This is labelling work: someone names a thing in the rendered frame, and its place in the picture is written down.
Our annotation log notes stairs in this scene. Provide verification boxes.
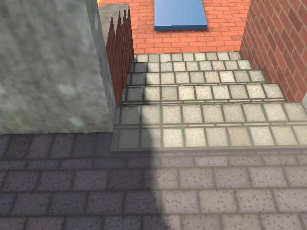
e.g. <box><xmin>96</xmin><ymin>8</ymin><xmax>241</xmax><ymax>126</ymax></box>
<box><xmin>121</xmin><ymin>51</ymin><xmax>287</xmax><ymax>106</ymax></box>

